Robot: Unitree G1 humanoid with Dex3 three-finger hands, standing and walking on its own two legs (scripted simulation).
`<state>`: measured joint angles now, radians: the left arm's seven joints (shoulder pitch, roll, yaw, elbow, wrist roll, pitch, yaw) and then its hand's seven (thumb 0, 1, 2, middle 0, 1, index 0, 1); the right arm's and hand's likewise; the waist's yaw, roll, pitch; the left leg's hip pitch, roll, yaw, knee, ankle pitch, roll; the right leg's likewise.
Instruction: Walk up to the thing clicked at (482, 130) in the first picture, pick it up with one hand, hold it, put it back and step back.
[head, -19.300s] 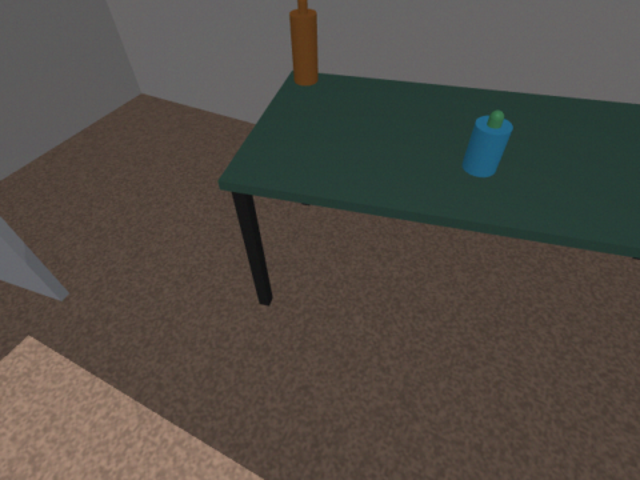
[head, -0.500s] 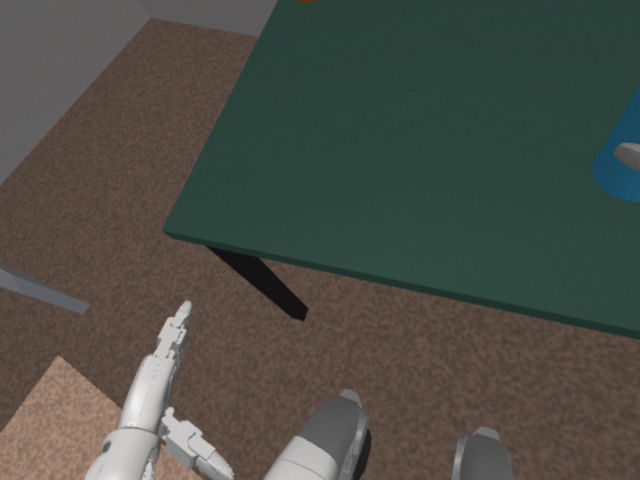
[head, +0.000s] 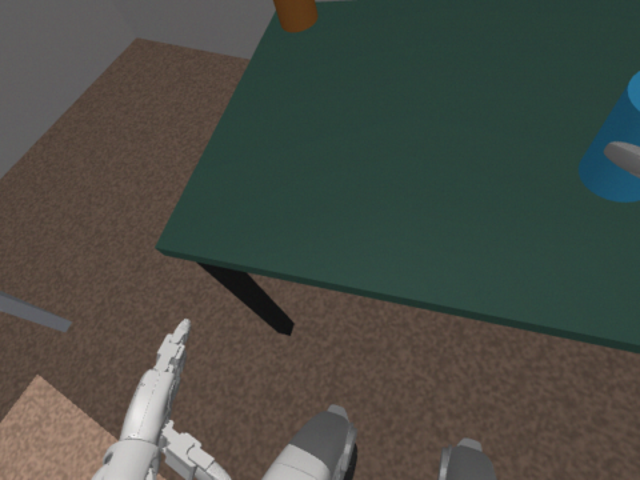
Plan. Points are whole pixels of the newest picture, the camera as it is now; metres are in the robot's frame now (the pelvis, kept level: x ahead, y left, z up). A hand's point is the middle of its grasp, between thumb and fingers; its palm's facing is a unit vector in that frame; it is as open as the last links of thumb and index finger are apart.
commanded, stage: settle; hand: right
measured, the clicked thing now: out of the picture +0.55 -0.22 +0.07
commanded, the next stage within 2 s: lift in 0.24 s
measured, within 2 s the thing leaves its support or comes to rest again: neither
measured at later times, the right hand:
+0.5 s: hand out of the picture +0.55 -0.23 +0.10, palm faces +0.24 +0.97 +0.00, open 11.7 cm
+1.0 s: hand out of the picture +0.48 -0.21 +0.16, palm faces +0.22 +0.97 +0.00, open 11.7 cm
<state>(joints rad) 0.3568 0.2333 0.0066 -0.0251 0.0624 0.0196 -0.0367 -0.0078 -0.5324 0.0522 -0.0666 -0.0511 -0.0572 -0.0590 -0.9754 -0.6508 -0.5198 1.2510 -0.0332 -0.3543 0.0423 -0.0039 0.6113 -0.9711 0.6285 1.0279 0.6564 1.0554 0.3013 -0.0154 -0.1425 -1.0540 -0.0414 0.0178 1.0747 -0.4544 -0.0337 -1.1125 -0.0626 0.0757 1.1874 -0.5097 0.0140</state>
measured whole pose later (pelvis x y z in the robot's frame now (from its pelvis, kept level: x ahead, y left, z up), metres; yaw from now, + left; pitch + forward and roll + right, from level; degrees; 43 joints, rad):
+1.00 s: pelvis +0.02 +0.00 +0.05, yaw -1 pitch +14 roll +2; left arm 0.38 0.25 0.08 0.18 0.00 0.01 0.00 -0.01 -0.53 0.05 -0.05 -0.05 -0.05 -0.05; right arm -0.67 -0.35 -0.37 0.86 0.09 -0.21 0.03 0.00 0.61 -0.98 0.61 1.06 0.64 1.08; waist 0.11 -0.03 -0.15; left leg -0.70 -0.01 -0.02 0.86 -0.41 -0.03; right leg -0.72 -0.04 0.02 0.91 -0.44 0.01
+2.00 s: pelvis +0.01 +0.02 +0.08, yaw -2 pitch +1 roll +0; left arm 0.31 0.21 0.09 0.44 -0.03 -0.06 0.05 -0.01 -0.53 0.05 -0.04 -0.04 -0.04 -0.05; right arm -0.25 -0.19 -0.21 0.15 0.18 0.13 -0.01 0.00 0.61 -0.96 0.62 1.05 0.65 1.07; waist 0.01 -0.03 -0.06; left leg -0.33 0.01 -0.02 0.63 -0.31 -0.02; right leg -0.33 -0.02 0.02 0.63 -0.31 0.03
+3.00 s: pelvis +0.01 +0.01 +0.09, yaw -3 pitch -2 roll +0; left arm 0.24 0.20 0.11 0.60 -0.02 -0.10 0.04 -0.01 -0.52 0.04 -0.05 -0.05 -0.05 -0.05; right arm -0.18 -0.17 -0.20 0.02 0.18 0.22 -0.02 0.00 0.61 -0.96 0.62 1.05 0.65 1.07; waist 0.01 -0.05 -0.02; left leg -0.23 0.02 -0.01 0.52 -0.27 -0.02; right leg -0.24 -0.02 0.02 0.53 -0.27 0.02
